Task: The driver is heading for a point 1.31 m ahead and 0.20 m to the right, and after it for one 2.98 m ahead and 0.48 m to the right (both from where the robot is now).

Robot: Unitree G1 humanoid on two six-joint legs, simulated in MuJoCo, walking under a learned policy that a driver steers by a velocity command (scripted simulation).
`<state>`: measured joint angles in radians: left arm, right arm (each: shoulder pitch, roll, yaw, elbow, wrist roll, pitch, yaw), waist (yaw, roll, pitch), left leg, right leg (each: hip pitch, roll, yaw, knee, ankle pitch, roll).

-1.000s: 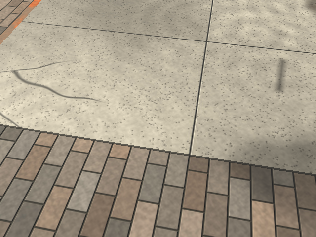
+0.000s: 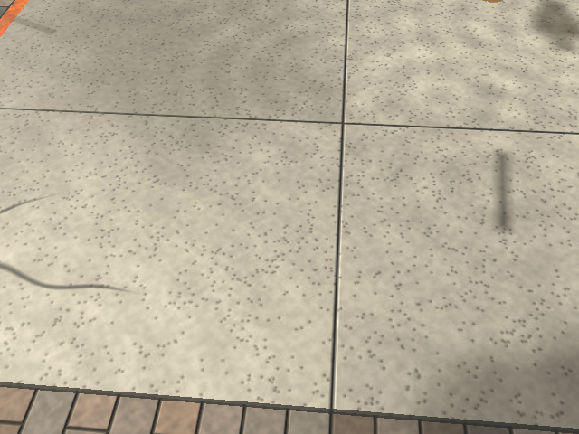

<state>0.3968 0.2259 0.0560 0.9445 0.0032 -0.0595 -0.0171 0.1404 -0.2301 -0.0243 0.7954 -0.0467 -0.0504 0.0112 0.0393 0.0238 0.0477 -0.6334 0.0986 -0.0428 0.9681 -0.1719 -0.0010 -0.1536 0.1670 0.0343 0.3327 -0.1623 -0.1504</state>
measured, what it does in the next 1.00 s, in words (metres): walks ahead, turning right: left foot, then right foot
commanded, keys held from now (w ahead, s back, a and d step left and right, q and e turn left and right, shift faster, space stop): w+e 0.46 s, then w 0.54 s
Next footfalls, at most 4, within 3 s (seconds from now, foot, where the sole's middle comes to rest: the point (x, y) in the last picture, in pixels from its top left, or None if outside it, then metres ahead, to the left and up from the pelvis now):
0.30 left None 0.36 0.12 -0.78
0.82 right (390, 421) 0.52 -0.16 -0.78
1.32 left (364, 296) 0.85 -0.12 -0.78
1.80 right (426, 339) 0.73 -0.27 -0.78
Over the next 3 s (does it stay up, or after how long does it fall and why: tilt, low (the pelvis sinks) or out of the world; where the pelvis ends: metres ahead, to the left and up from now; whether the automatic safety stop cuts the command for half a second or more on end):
stays up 1.21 -0.09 -0.01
